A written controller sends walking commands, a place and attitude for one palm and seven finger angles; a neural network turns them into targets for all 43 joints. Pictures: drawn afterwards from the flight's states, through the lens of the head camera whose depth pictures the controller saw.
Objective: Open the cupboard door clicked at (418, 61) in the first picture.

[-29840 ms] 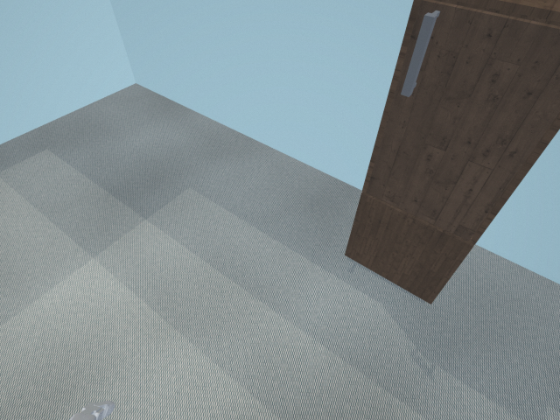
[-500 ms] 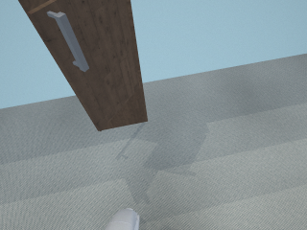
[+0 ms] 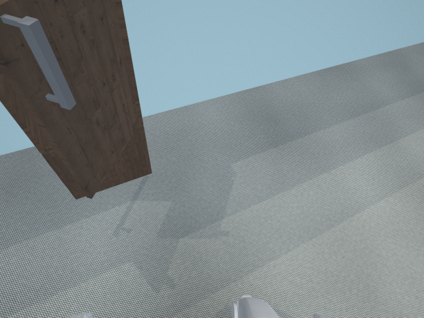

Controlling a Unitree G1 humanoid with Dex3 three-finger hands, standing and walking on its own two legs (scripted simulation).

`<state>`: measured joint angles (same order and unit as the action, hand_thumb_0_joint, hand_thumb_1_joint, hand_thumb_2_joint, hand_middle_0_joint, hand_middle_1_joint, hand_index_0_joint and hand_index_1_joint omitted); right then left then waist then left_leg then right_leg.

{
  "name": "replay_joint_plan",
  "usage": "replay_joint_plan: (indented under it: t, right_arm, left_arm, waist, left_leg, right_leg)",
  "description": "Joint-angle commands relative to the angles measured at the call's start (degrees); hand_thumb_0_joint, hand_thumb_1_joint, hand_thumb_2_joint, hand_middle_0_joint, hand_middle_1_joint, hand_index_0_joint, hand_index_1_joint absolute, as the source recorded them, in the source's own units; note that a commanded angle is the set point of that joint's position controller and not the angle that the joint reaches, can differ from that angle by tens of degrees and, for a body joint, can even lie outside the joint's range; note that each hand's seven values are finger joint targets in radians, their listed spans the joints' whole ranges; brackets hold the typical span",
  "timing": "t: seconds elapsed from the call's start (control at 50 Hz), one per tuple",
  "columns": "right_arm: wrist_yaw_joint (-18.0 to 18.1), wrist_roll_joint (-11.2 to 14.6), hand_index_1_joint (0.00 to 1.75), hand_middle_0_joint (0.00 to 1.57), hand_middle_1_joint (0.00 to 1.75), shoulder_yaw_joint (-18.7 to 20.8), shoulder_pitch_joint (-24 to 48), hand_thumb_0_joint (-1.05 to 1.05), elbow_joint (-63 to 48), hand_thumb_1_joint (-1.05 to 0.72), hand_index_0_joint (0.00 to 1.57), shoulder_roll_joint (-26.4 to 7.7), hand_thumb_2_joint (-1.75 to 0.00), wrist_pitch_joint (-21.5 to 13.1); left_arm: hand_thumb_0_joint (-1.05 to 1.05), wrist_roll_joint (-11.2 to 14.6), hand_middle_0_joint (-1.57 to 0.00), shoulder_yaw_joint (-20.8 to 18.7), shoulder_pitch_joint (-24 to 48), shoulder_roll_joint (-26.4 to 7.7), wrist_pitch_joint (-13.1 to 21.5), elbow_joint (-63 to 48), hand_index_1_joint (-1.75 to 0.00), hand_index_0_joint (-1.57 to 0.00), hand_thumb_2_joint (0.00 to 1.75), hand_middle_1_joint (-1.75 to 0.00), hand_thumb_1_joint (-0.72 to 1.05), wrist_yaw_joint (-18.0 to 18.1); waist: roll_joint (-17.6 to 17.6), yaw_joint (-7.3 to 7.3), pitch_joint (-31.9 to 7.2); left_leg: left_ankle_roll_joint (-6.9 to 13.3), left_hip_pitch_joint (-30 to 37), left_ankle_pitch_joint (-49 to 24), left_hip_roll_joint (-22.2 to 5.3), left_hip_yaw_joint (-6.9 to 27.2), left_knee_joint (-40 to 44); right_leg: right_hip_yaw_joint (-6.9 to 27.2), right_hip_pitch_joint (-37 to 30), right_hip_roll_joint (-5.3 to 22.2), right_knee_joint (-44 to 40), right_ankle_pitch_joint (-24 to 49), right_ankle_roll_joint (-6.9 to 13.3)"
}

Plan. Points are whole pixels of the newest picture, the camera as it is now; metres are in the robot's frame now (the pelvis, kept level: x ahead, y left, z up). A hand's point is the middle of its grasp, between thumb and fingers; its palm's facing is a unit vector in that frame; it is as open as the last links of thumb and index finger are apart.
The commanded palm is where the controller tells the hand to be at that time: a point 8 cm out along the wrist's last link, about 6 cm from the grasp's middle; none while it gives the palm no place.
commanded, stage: walk to a spot facing it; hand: left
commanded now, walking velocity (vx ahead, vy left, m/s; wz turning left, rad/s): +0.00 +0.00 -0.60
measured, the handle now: (42, 66) +0.49 +0.38 +0.14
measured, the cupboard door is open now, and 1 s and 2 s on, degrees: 46 46 46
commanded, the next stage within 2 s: turn to face it in 1.86 s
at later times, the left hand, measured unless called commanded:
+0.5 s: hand (158, 305) +0.15 +0.12 -0.16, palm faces -0.33 -0.92 -0.22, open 7.4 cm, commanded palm none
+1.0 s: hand (236, 218) +0.37 -0.04 -0.18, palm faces -0.65 -0.74 -0.17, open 7.4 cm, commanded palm none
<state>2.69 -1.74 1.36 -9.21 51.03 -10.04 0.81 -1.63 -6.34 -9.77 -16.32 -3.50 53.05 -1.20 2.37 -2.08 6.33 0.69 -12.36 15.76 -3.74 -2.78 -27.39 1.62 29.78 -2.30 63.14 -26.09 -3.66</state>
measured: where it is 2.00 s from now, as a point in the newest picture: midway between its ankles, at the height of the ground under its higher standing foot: (315, 252)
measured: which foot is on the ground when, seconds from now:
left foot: down 0.00-0.26, up 0.28-0.60, down 0.62-1.00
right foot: up 0.00-0.24, down 0.26-0.62, up 0.64-1.00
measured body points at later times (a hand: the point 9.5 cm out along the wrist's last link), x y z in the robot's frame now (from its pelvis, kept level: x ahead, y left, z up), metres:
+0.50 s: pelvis +0.01 -0.04 +0.00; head +0.05 -0.06 +0.44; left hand +0.17 +0.16 -0.15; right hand -0.03 -0.30 -0.15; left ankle +0.05 +0.10 -0.69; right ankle -0.02 -0.14 -0.74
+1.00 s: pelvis +0.15 -0.11 -0.02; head +0.20 -0.14 +0.43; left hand +0.40 -0.01 -0.16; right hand -0.07 -0.22 -0.15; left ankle +0.09 +0.08 -0.74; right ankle +0.18 -0.25 -0.72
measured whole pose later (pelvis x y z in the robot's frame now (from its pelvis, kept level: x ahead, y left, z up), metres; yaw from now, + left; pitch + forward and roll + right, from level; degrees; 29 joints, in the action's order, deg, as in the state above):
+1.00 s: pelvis +0.15 -0.11 -0.02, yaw -38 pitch +2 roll -1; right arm 1.6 -2.2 1.1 -28.0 59.7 -8.6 -2.8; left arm -1.8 -4.5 -3.2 -12.3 -1.5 53.6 -3.6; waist 0.0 3.5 6.2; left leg -4.5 4.7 24.5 -7.3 -17.9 -20.0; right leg -7.6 33.0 1.2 42.5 -12.6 2.3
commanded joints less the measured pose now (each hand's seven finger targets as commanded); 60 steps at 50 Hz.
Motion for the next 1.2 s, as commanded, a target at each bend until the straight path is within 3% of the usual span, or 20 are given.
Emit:
replay_joint_plan:
  t: [0.0,0.14,0.2,0.24,0.26,0.32,0.54,0.56,0.6,0.62,0.68,0.74,0.92,0.96,1.0,1.02,1.04,1.06,1.1,1.18]
  right_arm:
    - [0.60,0.00,0.30,0.20,0.30,3.36,-5.36,0.00,-2.09,-0.90,0.20,-11.28,-0.90,-1.59]
    - [-0.42,-0.29,0.30,0.20,0.30,4.27,-8.39,0.00,-0.48,-0.90,0.20,-13.53,-0.90,-1.21]
    - [-0.92,0.45,0.30,0.20,0.30,4.50,-5.56,0.00,-1.36,-0.90,0.20,-13.83,-0.90,-0.90]
    - [-1.27,1.21,0.30,0.20,0.30,2.89,-1.60,0.00,-5.50,-0.90,0.20,-7.56,-0.90,-0.18]
    - [-0.85,1.33,0.30,0.20,0.30,2.83,-2.38,0.00,-4.63,-0.90,0.20,-8.76,-0.90,0.70]
    - [-1.88,0.59,0.30,0.20,0.30,3.36,-1.96,0.00,-2.96,-0.90,0.20,-8.81,-0.90,1.35]
    - [-2.38,0.60,0.30,0.20,0.30,3.46,-7.05,0.00,-1.79,-0.90,0.20,-6.37,-0.90,-2.03]
    - [-1.80,0.57,0.30,0.20,0.30,3.55,-11.32,0.00,-0.28,-0.90,0.20,-7.68,-0.90,-2.69]
    - [-0.54,-1.01,0.30,0.20,0.30,5.69,-20.71,0.00,1.64,-0.90,0.20,-17.37,-0.90,-3.53]
    - [-0.29,-0.76,0.30,0.20,0.30,5.28,-20.32,0.00,1.51,-0.90,0.20,-17.10,-0.90,-3.47]
    - [-0.82,-0.67,0.30,0.20,0.30,3.10,-12.70,0.00,0.18,-0.90,0.20,-10.41,-0.90,-4.48]
    - [-0.32,-0.11,0.30,0.20,0.30,1.97,-16.56,0.00,2.32,-0.90,0.20,-7.40,-0.90,-5.33]
    - [-0.60,-0.58,0.30,0.20,0.30,1.76,-22.42,0.00,6.53,-0.90,0.20,-8.15,-0.90,-4.88]
    - [-0.68,-0.36,0.30,0.20,0.30,2.09,-20.58,0.00,6.66,-0.90,0.20,-9.70,-0.90,-4.73]
    - [-0.95,0.43,0.30,0.20,0.30,2.32,-15.29,0.00,5.40,-0.90,0.20,-11.44,-0.90,-4.64]
    - [-1.77,1.57,0.30,0.20,0.30,2.01,-15.10,0.00,4.38,-0.90,0.20,-9.29,-0.90,-4.80]
    - [-1.85,2.42,0.30,0.20,0.30,1.34,-15.58,0.00,2.05,-0.90,0.20,-4.61,-0.90,-4.89]
    - [-1.82,1.94,0.30,0.20,0.30,1.88,-10.60,0.00,1.29,-0.90,0.20,-6.24,-0.90,-4.26]
    - [-1.99,1.08,0.30,0.20,0.30,2.38,-9.10,0.00,2.71,-0.90,0.20,-4.58,-0.90,-3.60]
    - [-2.30,0.05,0.30,0.20,0.30,1.89,-15.68,0.00,6.59,-0.90,0.20,-2.20,-0.90,-1.68]
  left_arm:
    - [0.00,0.31,-0.20,0.18,1.05,-0.96,0.90,-5.24,-0.30,-0.20,0.90,-0.30,0.90,-0.89]
    - [0.00,0.33,-0.20,1.10,4.50,-0.44,1.54,-6.22,-0.30,-0.20,0.90,-0.30,0.90,-1.10]
    - [0.00,0.40,-0.20,0.26,-3.37,-3.27,2.19,-3.62,-0.30,-0.20,0.90,-0.30,0.90,-0.61]
    - [0.00,0.38,-0.20,-1.78,-9.82,-13.73,3.18,-1.65,-0.30,-0.20,0.90,-0.30,0.90,1.22]
    - [0.00,0.67,-0.20,-1.51,-9.56,-13.24,2.91,-1.61,-0.30,-0.20,0.90,-0.30,0.90,1.95]
    - [0.00,0.48,-0.20,-0.46,0.44,-7.65,2.38,-4.71,-0.30,-0.20,0.90,-0.30,0.90,2.30]
    - [0.00,0.08,-0.20,-1.26,-0.23,-6.93,3.85,-3.64,-0.30,-0.20,0.90,-0.30,0.90,0.54]
    - [0.00,0.41,-0.20,-0.97,1.17,-5.47,3.83,-4.16,-0.30,-0.20,0.90,-0.30,0.90,0.29]
    - [0.00,1.00,-0.20,0.47,3.38,1.16,3.93,-7.29,-0.30,-0.20,0.90,-0.30,0.90,-0.57]
    - [0.00,0.14,-0.20,0.15,8.46,-0.73,4.12,-8.55,-0.30,-0.20,0.90,-0.30,0.90,-0.91]
    - [0.00,-0.85,-0.20,-0.38,5.17,0.63,4.13,-5.49,-0.30,-0.20,0.90,-0.30,0.90,-2.38]
    - [0.00,-0.27,-0.20,0.79,3.40,3.66,3.66,-4.43,-0.30,-0.20,0.90,-0.30,0.90,-2.68]
    - [0.00,0.22,-0.20,2.06,11.82,3.82,3.86,-5.52,-0.30,-0.20,0.90,-0.30,0.90,-2.67]
    - [0.00,0.23,-0.20,1.39,6.03,2.24,4.05,-3.79,-0.30,-0.20,0.90,-0.30,0.90,-2.15]
    - [0.00,-0.01,-0.20,0.14,-9.40,-0.84,5.02,0.75,-0.30,-0.20,0.90,-0.30,0.90,-1.51]
    - [0.00,-0.32,-0.20,-1.54,-17.49,-6.84,5.60,2.97,-0.30,-0.20,0.90,-0.30,0.90,-0.83]
    - [0.00,0.39,-0.20,-2.75,-21.25,-12.44,5.88,3.54,-0.30,-0.20,0.90,-0.30,0.90,0.29]
    - [0.00,1.56,-0.20,-2.62,-16.41,-13.00,5.39,2.73,-0.30,-0.20,0.90,-0.30,0.90,1.12]
    - [0.00,1.56,-0.20,-0.06,-5.54,-5.41,5.60,0.33,-0.30,-0.20,0.90,-0.30,0.90,1.38]
    - [0.00,0.89,-0.20,1.35,-4.00,-0.56,7.71,1.01,-0.30,-0.20,0.90,-0.30,0.90,1.40]
  waist:
    - [-13.35,2.70,-8.06]
    - [-15.65,4.43,-7.49]
    - [-9.83,-0.41,-10.02]
    - [16.61,-3.92,-10.76]
    - [12.32,-3.38,-10.35]
    - [9.35,0.87,-5.09]
    - [5.97,3.41,-5.91]
    - [2.51,5.61,-7.01]
    - [-24.13,9.91,-7.67]
    - [-14.80,10.02,-2.95]
    - [-9.53,4.50,0.35]
    - [-12.35,4.36,-2.90]
    - [-12.65,5.53,-0.42]
    - [-12.98,2.28,-3.23]
    - [-10.56,-5.74,-10.47]
    - [0.01,-9.53,-16.64]
    - [14.19,-8.84,-22.06]
    - [8.46,-6.94,-14.20]
    - [-1.16,-0.40,-3.13]
    - [1.41,4.48,-5.70]
  left_leg:
    - [5.61,10.58,-33.27,-12.67,3.15,5.74]
    - [5.16,8.48,-32.14,-15.49,-0.15,2.23]
    - [0.29,-0.80,-22.81,-13.90,-4.19,-8.59]
    - [-5.18,-21.10,22.80,-0.71,-5.73,-34.39]
    - [-4.19,-22.18,21.66,-2.28,1.62,-39.86]
    - [-5.15,-22.16,9.55,-3.38,1.76,-40.09]
    - [-4.12,1.47,4.80,2.90,-2.60,-3.72]
    - [-3.62,10.79,3.43,2.03,-2.37,3.15]
    - [4.41,21.40,25.72,-24.30,29.69,17.86]
    - [7.35,14.08,26.18,-27.69,31.70,21.14]
    - [3.15,8.19,8.00,-18.27,14.04,18.56]
    - [0.28,15.72,-21.28,-13.25,-0.44,12.85]
    - [2.96,16.37,-40.20,-15.17,-10.59,10.39]
    - [2.66,15.84,-53.22,-16.47,-11.82,3.84]
    - [0.15,9.08,-54.72,-13.89,-14.23,-13.79]
    - [-2.04,-5.23,-34.18,-9.14,-15.20,-30.97]
    - [-4.51,-22.50,16.92,2.17,-9.20,-53.41]
    - [-2.19,-28.38,16.14,-1.03,1.42,-58.68]
    - [-2.51,-23.98,3.89,-6.19,2.77,-52.48]
    - [-3.15,-17.00,-1.65,-5.87,1.68,-40.23]
  right_leg:
    - [-2.55,4.14,3.38,-0.27,3.33,-0.54]
    - [-7.13,-6.78,2.59,-20.69,2.12,1.90]
    - [-5.47,-24.01,3.86,-36.82,17.57,4.32]
    - [24.05,-31.93,26.59,-42.65,51.14,15.49]
    - [21.61,-29.74,26.10,-42.72,42.23,18.25]
    - [16.44,-19.91,16.57,-47.46,10.85,13.71]
    - [19.41,-9.18,10.46,-45.67,-5.95,12.64]
    - [16.88,-3.41,7.53,-41.30,-5.97,10.48]
    - [-0.69,16.08,-2.67,-10.66,-10.20,4.20]
    - [2.71,17.12,3.13,-2.92,-5.75,4.60]
    - [0.12,15.01,6.55,5.51,8.17,3.49]
    - [-3.79,15.81,5.57,6.13,12.27,2.96]
    - [-11.14,4.35,2.79,-21.56,14.07,6.15]
    - [-12.23,-4.16,0.48,-22.62,11.51,8.32]
    - [-12.70,-25.30,-1.54,-28.61,14.06,10.72]
    - [0.15,-42.87,8.95,-33.31,10.78,14.54]
    - [34.54,-50.50,25.87,-42.15,14.58,21.56]
    - [34.54,-42.28,26.52,-47.98,7.53,21.12]
    - [21.12,-20.39,21.20,-51.39,3.74,15.74]
    - [7.47,-15.49,13.97,-52.12,21.02,11.02]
